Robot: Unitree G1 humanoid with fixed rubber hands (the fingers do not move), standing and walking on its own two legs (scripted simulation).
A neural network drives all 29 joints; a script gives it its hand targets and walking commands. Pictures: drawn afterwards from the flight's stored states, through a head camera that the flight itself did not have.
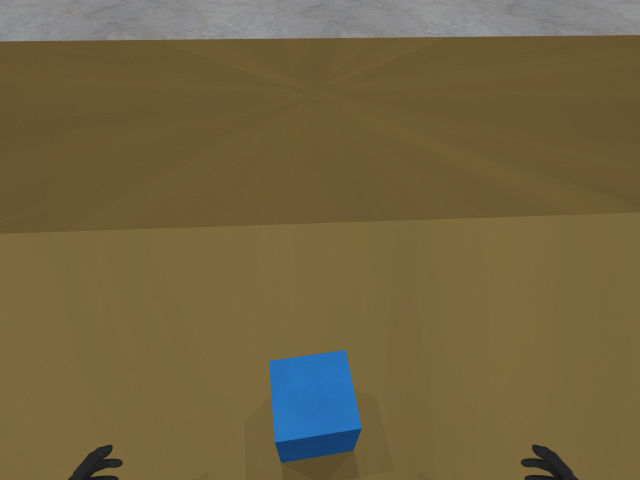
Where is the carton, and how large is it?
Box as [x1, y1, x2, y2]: [269, 350, 361, 462]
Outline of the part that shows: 345,350 269,361 274,438 281,462 348,451 353,449 361,427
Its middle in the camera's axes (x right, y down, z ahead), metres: -0.02 +0.48 +1.07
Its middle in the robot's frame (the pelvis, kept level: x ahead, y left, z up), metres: +0.38 +0.01 -0.66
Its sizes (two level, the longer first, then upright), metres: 0.210 0.200 0.250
